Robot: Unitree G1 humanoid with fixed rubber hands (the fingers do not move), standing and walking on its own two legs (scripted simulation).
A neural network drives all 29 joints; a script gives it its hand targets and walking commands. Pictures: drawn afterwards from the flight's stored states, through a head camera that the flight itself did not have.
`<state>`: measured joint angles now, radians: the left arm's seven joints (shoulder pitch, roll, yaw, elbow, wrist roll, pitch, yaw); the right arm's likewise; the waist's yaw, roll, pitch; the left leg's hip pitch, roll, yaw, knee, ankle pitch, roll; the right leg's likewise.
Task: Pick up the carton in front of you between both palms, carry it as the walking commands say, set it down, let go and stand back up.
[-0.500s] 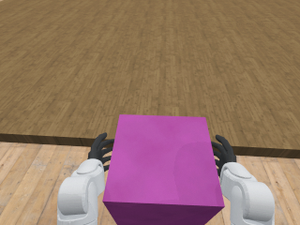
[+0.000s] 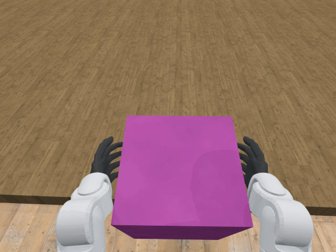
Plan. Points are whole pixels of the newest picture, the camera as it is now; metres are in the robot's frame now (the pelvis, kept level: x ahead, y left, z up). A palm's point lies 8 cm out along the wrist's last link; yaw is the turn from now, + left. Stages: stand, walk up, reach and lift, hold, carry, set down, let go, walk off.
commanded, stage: carry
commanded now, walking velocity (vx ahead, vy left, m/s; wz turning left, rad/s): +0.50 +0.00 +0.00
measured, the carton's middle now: (177, 184) +0.27 +0.00 +0.06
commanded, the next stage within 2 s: none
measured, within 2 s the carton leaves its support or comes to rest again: neither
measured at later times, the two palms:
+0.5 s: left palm (135, 55) +0.67 +0.13 +0.16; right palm (228, 57) +0.66 -0.17 +0.16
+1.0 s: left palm (141, 44) +0.77 +0.12 +0.15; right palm (224, 43) +0.77 -0.18 +0.16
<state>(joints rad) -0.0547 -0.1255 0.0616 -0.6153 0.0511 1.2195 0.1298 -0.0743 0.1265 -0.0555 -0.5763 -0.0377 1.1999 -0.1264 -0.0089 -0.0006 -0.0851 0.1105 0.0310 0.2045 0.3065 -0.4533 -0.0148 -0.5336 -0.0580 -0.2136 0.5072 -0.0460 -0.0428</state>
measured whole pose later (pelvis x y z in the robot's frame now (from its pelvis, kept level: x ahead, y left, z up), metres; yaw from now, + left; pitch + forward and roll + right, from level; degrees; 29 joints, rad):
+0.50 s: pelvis +0.29 +0.00 +0.00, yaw -1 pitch +4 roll +0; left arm -0.74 -0.03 0.28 -0.14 0.02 1.27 0.17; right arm -0.76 0.03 -0.27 -0.09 -0.02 1.24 -0.17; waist -0.04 -0.01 0.04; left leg -0.51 -0.01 0.15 0.54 -0.05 0.08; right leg -0.23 -0.04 -0.15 0.75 -0.47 -0.02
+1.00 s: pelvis +0.42 -0.02 +0.01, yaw +0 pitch +5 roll +0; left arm -0.59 -0.09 0.26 -0.11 0.06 1.22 0.15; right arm -0.63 0.07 -0.27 -0.06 -0.04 1.22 -0.15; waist -0.01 0.00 -0.05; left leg -0.30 0.00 0.10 0.54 -0.30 0.04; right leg -0.28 0.02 -0.05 0.54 -0.33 -0.05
